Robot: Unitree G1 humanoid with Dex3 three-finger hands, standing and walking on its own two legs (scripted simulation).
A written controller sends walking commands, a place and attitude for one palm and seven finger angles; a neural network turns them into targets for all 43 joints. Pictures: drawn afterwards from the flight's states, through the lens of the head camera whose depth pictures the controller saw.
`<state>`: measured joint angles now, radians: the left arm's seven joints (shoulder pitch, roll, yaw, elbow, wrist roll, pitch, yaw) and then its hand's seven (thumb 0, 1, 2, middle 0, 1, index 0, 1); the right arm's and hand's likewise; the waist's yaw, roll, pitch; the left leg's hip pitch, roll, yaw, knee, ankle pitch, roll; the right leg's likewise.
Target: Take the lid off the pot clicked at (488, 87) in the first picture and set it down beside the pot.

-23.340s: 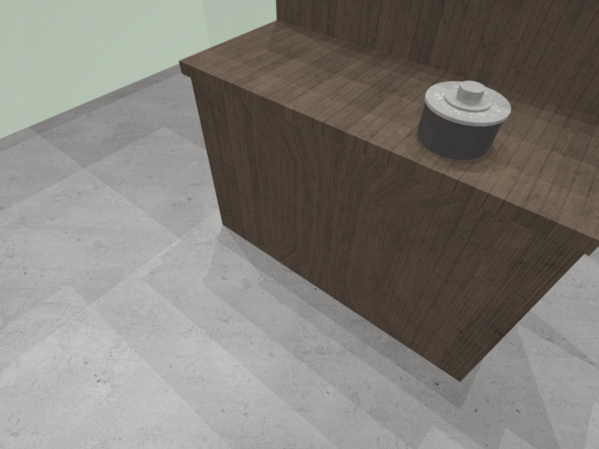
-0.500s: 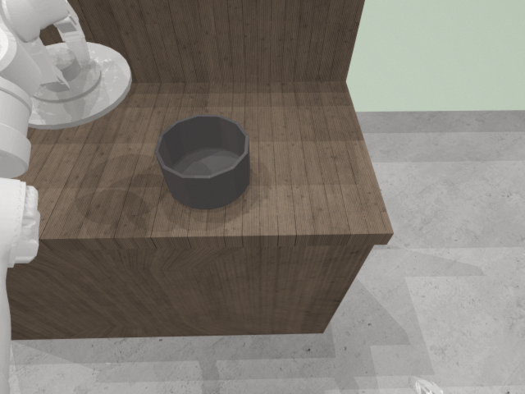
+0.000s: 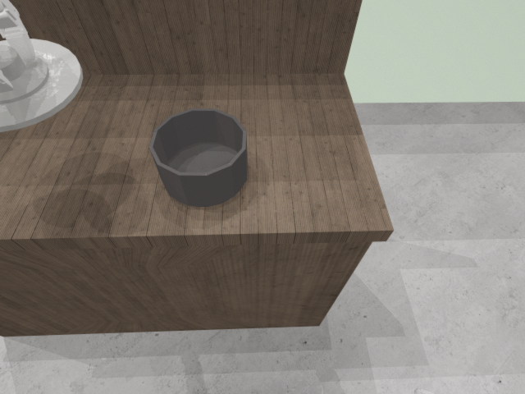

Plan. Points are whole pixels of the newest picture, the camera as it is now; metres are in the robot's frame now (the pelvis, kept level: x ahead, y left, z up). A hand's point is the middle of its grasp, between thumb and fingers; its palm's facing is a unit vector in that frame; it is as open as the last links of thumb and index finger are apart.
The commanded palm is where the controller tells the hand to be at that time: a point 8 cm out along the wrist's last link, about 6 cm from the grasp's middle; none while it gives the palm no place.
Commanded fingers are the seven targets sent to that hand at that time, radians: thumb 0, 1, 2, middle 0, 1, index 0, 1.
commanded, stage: move the lid sideways beside the pot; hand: left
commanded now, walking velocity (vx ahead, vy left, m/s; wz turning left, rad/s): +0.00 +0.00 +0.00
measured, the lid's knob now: out of the picture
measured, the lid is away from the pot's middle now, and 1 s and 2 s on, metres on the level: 0.23 0.23 0.23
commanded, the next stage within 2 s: lower the lid onto the table in 0.16 s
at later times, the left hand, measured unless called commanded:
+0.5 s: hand out of the picture +0.45 +0.33 +0.24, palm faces -0.30 -0.15 -0.94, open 8.0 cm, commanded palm +0.47 +0.32 +0.33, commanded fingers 0.00 0.60 0.98 -0.82 -1.04 -0.83 -1.05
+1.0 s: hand (14, 88) +0.47 +0.33 +0.21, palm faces -0.34 -0.17 -0.92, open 8.0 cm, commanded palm +0.49 +0.32 +0.29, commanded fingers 0.00 0.60 0.98 -0.82 -1.04 -0.83 -1.05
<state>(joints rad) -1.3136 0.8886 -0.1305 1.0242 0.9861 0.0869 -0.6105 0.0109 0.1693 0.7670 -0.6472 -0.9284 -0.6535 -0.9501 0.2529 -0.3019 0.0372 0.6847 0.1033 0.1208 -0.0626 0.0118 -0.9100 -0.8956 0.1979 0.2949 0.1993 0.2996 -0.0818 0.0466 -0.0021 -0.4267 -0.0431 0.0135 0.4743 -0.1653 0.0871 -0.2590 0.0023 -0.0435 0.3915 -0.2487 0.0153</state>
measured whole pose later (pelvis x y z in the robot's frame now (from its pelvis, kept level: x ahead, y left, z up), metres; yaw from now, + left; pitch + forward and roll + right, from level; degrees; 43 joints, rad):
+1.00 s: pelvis +0.00 +0.01 +0.00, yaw +0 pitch +9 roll -3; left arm -1.30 0.85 -0.13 1.13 0.99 0.10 -0.58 0.01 0.18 0.76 -0.64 -0.93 -0.65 -0.95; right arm 0.31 -0.30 0.02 0.70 0.10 0.09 -0.05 0.01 -0.91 -0.90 0.20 0.30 0.20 0.30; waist -0.11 0.04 -0.01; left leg -0.48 -0.05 0.02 0.51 -0.19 0.10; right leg -0.31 0.00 -0.04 0.42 -0.26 0.02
